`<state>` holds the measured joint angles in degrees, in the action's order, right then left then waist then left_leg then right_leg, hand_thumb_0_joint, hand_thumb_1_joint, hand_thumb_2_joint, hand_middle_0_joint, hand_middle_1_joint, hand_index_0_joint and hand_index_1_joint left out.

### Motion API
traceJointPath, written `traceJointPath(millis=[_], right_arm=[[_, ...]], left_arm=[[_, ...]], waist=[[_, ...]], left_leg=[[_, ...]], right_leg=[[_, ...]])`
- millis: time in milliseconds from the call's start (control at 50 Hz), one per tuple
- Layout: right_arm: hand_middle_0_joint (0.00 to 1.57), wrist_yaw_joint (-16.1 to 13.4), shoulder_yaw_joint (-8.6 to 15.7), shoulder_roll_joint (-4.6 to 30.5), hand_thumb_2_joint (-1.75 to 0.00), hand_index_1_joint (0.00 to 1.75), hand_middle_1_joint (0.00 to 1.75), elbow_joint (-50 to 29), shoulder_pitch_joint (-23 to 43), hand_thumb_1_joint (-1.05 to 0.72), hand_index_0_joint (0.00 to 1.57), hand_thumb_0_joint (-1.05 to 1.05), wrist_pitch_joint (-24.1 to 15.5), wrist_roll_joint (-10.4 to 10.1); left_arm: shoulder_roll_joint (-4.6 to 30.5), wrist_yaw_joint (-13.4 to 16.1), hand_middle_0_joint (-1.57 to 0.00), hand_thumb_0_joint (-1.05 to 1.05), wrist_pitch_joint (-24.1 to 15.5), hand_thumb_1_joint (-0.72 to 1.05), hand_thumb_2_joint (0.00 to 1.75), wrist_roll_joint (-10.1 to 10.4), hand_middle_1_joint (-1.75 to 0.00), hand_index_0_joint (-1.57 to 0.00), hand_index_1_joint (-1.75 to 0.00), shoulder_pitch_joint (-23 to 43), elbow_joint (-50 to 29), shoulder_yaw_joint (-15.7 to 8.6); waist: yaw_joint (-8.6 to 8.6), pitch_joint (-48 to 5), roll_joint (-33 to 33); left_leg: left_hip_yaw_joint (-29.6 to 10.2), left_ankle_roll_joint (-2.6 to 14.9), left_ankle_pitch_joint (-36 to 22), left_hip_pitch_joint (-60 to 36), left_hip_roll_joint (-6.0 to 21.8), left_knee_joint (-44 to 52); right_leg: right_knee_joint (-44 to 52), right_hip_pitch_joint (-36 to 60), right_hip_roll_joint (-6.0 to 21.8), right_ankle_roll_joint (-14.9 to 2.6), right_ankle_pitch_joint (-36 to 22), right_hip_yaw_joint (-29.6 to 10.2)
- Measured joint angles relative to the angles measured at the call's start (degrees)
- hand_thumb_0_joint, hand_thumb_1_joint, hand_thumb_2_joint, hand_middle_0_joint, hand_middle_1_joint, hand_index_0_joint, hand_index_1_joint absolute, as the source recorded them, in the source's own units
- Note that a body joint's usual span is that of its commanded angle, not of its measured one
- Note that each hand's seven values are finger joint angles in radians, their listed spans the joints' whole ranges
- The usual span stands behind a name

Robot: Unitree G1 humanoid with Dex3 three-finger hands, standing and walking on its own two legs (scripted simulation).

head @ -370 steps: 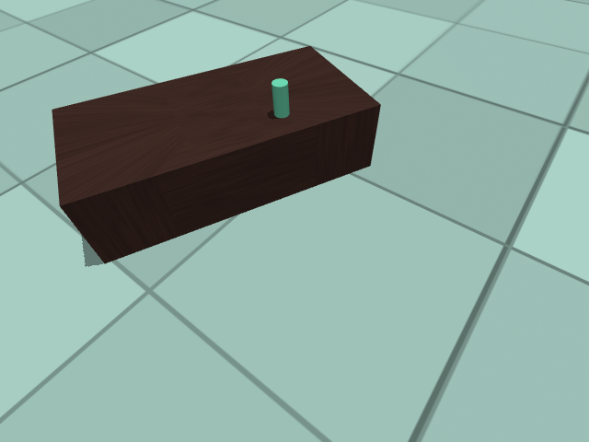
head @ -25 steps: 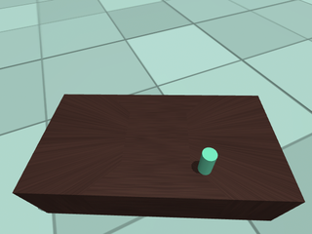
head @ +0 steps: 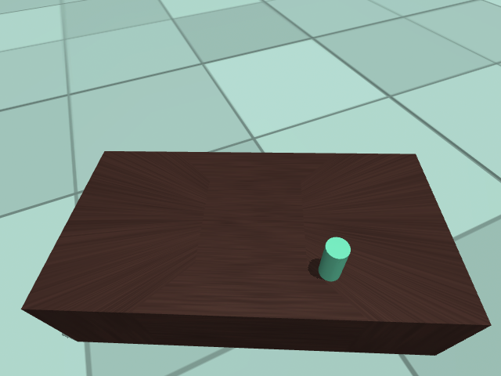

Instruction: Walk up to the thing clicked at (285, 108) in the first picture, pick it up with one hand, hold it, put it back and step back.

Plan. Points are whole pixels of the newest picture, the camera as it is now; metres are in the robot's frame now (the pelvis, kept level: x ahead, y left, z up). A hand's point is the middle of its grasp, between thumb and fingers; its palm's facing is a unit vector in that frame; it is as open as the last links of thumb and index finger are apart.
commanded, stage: go down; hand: right
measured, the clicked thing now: (333, 260) +0.49 -0.19 -0.35
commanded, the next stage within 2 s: none
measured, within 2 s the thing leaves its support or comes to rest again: neither
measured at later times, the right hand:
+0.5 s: hand out of the picture +0.16 -0.26 -0.15, palm faces +0.02 +0.95 -0.31, open 15.2 cm
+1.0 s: hand out of the picture +0.16 -0.27 -0.16, palm faces +0.05 +0.95 -0.32, open 17.6 cm
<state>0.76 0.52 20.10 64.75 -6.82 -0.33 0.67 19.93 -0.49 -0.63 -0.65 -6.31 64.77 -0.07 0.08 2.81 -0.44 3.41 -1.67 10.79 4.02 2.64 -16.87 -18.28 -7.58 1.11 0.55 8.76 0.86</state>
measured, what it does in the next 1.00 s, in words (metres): stands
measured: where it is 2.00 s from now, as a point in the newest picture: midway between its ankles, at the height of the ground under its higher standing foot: outside the picture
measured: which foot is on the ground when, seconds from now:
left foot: down 0.00-1.00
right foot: down 0.00-1.00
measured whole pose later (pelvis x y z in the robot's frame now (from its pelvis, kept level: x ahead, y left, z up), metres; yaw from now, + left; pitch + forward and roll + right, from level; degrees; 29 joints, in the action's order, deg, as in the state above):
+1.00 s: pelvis +0.01 +0.00 -0.04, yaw +0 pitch +9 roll +2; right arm 4.3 10.1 20.3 25.3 -13.2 23.2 1.3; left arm 14.0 6.3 -8.3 1.2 -13.1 35.8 0.5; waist -1.7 -4.4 1.2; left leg 3.6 -1.6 23.9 29.0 1.7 -43.9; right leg -47.9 -34.0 2.9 0.4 23.1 -0.6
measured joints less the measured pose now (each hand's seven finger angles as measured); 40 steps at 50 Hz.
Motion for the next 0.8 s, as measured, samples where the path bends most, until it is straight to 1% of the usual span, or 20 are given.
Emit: traceJointPath(millis=[80,120,160,200,260,320,400,480,580,680,800], right_arm=[[0.2,-0.01,-0.04,-0.03,-0.9,0.3,0.3,-0.06,-0.06,-0.9,0.2,0.0,0.04,-0.01],[0.19,-0.44,1.13,-0.66,-0.88,0.28,0.28,-3.12,-0.09,-0.88,0.18,0.01,-0.34,-0.74],[0.16,-0.6,2.61,-1.37,-0.83,0.24,0.24,-4.16,2.51,-0.84,0.15,0.01,-1.38,-0.61],[0.14,-0.39,4.85,-1.61,-0.76,0.2,0.2,-2.91,6.16,-0.76,0.13,0.01,-0.99,0.13],[0.11,0.37,8.25,-1.04,-0.6,0.14,0.14,-2.77,9.73,-0.61,0.1,0.01,0.57,2.08],[0.1,1.38,10.27,-0.47,-0.44,0.1,0.1,-5.88,9.7,-0.44,0.09,0.01,2.96,3.34],[0.09,2.33,10.49,0.1,-0.28,0.06,0.07,-10.14,7.84,-0.21,0.08,0.0,7.45,3.37],[0.08,3.44,10.48,-0.07,-0.17,0.05,0.05,-14.26,5.44,0.01,0.07,0.0,11.54,2.9],[0.07,4.01,10.6,-0.61,-0.11,0.05,0.05,-19.26,2.88,0.26,0.06,0.0,14.12,3.12],[0.05,3.52,10.83,-0.94,-0.08,0.06,0.06,-24.33,0.52,0.41,0.05,0.0,15.11,3.19],[0.05,3.28,10.43,-0.6,-0.05,0.06,0.06,-30.88,-2.41,0.51,0.04,0.0,17.75,2.11]], left_arm=[[0.03,0.04,-0.21,0.01,-0.02,0.9,0.9,-0.01,-0.3,-0.2,-0.3,-0.17,0.06,-0.01],[-0.17,1.03,-0.21,0.01,-0.29,0.91,0.91,1.45,-0.3,-0.2,-0.3,-1.92,-4.74,-0.31],[-0.84,1.97,-0.21,0.01,-1.47,0.92,0.91,2.53,-0.3,-0.2,-0.31,-3.15,-9.16,-0.63],[-1.98,2.54,-0.21,0.01,-1.7,0.92,0.92,2.88,-0.3,-0.2,-0.31,-3.6,-12.44,-0.9],[-4.15,2.97,-0.22,0.01,-1.76,0.91,0.91,2.28,-0.3,-0.2,-0.31,-4.57,-16.0,-1.37],[-5.67,3.01,-0.22,0.01,-1.85,0.91,0.91,1.95,-0.3,-0.21,-0.31,-6.25,-18.72,-1.21],[-6.32,3.1,-0.22,0.01,-1.47,0.91,0.9,2.16,-0.3,-0.21,-0.31,-8.1,-21.47,-0.58],[-6.09,3.25,-0.22,0.01,-1.89,0.91,0.89,2.36,-0.3,-0.21,-0.3,-8.56,-24.0,-0.33],[-5.58,3.7,-0.22,0.01,-3.34,0.91,0.89,1.87,-0.3,-0.21,-0.3,-8.03,-25.55,-0.44],[-5.3,4.38,-0.21,0.01,-4.96,0.91,0.89,1.25,-0.3,-0.2,-0.3,-7.42,-25.88,-0.72],[-5.41,5.57,-0.21,0.01,-6.07,0.91,0.89,1.4,-0.3,-0.2,-0.3,-7.05,-26.58,-0.36]], waist=[[0.0,0.08,-0.02],[0.01,0.26,0.21],[0.07,1.04,0.42],[-0.23,1.09,0.38],[-0.69,0.06,-0.06],[-1.15,-1.06,-0.2],[-1.71,-2.41,0.37],[-1.97,-2.81,0.97],[-1.72,-2.8,1.03],[-1.36,-3.65,0.87],[-1.35,-5.13,0.97]], left_leg=[[-0.04,-0.01,0.02,0.04,0.01,-0.01],[-0.04,0.06,0.83,2.39,0.04,-2.3],[0.06,0.13,1.76,5.19,0.06,-5.06],[0.05,0.23,2.55,8.28,-0.02,-7.61],[-0.31,0.46,3.42,11.97,-0.38,-10.34],[-0.76,0.58,3.89,13.24,-0.76,-11.34],[-1.07,0.52,4.37,13.65,-1.03,-11.82],[-1.35,0.37,5.19,14.88,-1.06,-13.28],[-1.24,0.15,6.76,17.29,-0.83,-16.36],[-0.88,0.07,8.74,20.1,-0.72,-20.06],[-0.37,0.05,10.7,21.92,-0.8,-23.17]], right_leg=[[-0.02,-0.02,0.0,0.0,0.04,0.04],[-2.15,-2.34,0.04,-0.09,0.8,-0.03],[-4.79,-5.16,0.1,-0.15,1.59,-0.25],[-7.24,-8.22,0.27,-0.07,2.28,-0.36],[-10.0,-11.76,0.73,0.08,3.28,-0.15],[-11.39,-12.99,1.17,0.19,4.13,0.23],[-12.65,-13.61,1.49,0.11,5.19,0.49],[-14.45,-14.89,1.58,-0.07,6.3,0.71],[-17.52,-17.41,1.45,-0.25,7.78,0.48],[-21.4,-20.52,1.43,-0.26,9.69,-0.04],[-25.12,-22.86,1.58,-0.21,11.78,-0.7]])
